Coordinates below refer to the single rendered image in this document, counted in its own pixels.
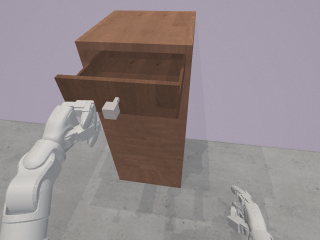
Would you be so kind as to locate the robot right hand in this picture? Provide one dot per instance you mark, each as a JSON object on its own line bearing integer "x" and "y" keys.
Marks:
{"x": 250, "y": 217}

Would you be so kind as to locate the handle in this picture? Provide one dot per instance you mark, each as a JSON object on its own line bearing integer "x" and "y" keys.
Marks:
{"x": 111, "y": 110}

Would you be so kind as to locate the robot right forearm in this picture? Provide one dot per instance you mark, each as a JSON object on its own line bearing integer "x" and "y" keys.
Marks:
{"x": 259, "y": 235}

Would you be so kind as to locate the drawer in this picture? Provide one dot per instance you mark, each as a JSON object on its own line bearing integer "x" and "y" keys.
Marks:
{"x": 146, "y": 83}

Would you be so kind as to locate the robot left hand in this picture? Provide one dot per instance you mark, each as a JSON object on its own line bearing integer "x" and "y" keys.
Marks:
{"x": 64, "y": 128}

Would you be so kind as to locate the cabinet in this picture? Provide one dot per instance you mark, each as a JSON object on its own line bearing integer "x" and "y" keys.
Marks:
{"x": 145, "y": 149}

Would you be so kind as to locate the robot left forearm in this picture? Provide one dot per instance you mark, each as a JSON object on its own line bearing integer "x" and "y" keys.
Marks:
{"x": 28, "y": 196}

